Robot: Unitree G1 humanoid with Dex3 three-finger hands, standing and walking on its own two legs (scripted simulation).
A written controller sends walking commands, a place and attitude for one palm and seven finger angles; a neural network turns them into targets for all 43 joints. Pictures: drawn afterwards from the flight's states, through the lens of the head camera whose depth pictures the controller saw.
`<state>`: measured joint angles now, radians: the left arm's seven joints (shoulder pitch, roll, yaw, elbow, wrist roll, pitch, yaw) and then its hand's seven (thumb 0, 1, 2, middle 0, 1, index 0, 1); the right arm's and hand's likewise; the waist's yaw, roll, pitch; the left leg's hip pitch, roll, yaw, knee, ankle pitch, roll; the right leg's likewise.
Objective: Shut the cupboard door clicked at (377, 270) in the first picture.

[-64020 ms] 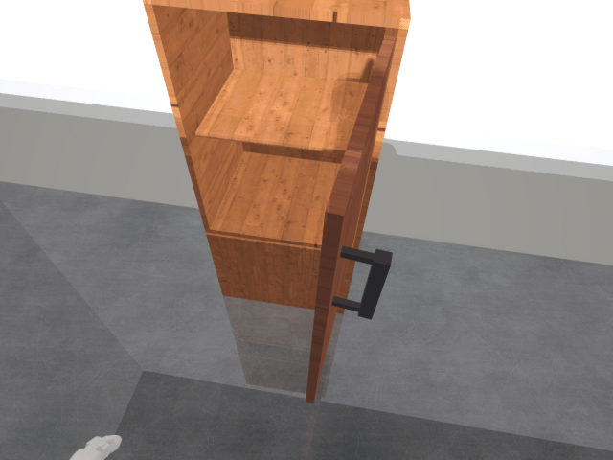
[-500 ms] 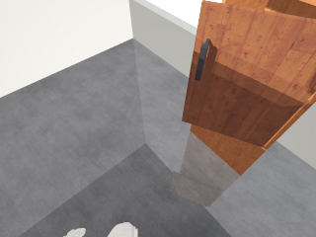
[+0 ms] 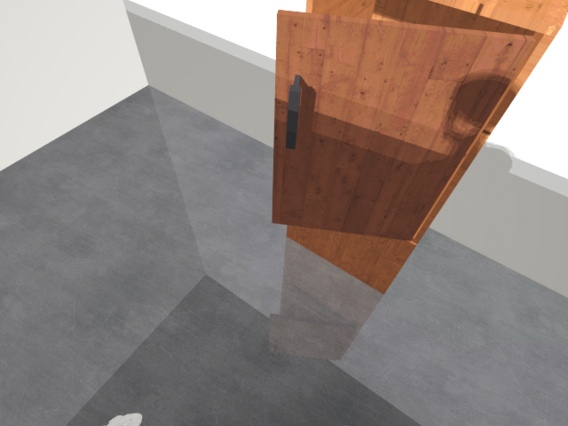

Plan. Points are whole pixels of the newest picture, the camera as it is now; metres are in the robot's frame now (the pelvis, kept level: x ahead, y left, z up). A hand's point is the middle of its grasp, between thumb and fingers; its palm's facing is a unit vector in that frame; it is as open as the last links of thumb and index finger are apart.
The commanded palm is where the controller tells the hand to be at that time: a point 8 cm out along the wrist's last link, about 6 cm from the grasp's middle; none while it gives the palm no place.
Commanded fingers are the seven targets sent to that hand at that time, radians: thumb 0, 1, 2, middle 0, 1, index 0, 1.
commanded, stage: take the last steps up to it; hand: left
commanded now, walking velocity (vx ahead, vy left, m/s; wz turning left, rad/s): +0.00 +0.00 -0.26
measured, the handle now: (294, 113) +0.66 +0.01 +0.05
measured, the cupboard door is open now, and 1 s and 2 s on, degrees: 27 27 27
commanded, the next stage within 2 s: come to a stop and stand still in 0.70 s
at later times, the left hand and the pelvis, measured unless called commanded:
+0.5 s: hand out of the picture +0.10 +0.17 -0.19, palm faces -0.10 -0.99 -0.13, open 7.4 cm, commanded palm none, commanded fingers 0.00 0.90 0.90 -0.20 -0.30 -0.20 -0.30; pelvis +0.06 -0.01 -0.01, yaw -7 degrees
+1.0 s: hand (263, 338) +0.28 +0.05 -0.17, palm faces -0.18 -0.96 -0.21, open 7.3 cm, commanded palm none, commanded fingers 0.00 0.90 0.90 -0.20 -0.30 -0.20 -0.30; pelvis +0.16 -0.11 +0.00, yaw -10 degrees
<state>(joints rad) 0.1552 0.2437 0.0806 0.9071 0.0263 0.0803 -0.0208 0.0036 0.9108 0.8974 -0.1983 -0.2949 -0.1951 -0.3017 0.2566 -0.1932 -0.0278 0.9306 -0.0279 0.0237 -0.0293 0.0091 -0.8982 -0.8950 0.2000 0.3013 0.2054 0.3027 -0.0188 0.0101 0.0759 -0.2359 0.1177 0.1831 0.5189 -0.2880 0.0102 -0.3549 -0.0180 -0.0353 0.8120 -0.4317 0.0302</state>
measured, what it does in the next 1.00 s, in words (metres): walks ahead: right foot, then left foot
